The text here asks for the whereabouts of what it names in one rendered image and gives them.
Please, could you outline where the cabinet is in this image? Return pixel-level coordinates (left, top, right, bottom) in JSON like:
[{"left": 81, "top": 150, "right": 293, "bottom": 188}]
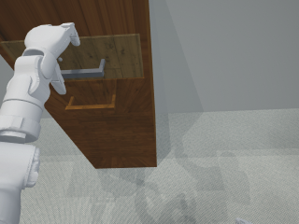
[{"left": 0, "top": 0, "right": 157, "bottom": 169}]

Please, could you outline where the drawer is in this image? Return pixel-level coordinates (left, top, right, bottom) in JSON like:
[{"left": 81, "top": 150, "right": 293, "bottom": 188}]
[{"left": 0, "top": 34, "right": 143, "bottom": 81}]

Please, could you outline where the handle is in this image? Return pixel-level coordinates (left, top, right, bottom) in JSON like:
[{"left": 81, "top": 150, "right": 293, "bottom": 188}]
[
  {"left": 65, "top": 104, "right": 116, "bottom": 113},
  {"left": 61, "top": 59, "right": 106, "bottom": 78}
]

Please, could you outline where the robot left upper arm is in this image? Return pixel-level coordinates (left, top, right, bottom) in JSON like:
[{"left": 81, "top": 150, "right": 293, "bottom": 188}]
[{"left": 0, "top": 142, "right": 41, "bottom": 224}]

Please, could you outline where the left robot forearm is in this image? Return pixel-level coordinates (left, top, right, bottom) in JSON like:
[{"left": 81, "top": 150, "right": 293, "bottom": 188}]
[{"left": 0, "top": 46, "right": 57, "bottom": 144}]

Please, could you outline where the left robot hand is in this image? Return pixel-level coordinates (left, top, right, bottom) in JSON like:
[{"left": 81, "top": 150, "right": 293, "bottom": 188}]
[{"left": 24, "top": 22, "right": 80, "bottom": 95}]

